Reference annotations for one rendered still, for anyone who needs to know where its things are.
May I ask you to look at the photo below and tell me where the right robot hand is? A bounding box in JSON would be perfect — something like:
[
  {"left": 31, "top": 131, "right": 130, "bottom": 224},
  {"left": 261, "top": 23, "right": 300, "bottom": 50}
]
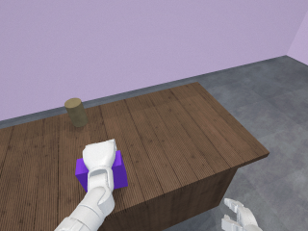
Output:
[{"left": 221, "top": 198, "right": 258, "bottom": 231}]

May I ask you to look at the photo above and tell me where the left robot hand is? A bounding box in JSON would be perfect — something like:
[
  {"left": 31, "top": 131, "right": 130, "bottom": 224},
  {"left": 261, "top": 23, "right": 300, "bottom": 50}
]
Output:
[{"left": 82, "top": 139, "right": 117, "bottom": 171}]

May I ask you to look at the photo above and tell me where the robot left forearm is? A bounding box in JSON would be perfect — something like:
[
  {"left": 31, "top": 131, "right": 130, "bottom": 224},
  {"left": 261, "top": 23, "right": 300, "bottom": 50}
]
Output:
[{"left": 54, "top": 166, "right": 116, "bottom": 231}]

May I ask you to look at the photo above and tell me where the sponge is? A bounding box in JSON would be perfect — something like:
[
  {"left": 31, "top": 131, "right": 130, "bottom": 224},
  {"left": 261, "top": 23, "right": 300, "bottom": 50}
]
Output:
[{"left": 75, "top": 150, "right": 128, "bottom": 193}]

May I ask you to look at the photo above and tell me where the table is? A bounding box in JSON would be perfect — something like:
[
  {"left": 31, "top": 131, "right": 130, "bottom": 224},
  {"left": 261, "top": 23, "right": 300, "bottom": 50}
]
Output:
[{"left": 0, "top": 82, "right": 270, "bottom": 231}]

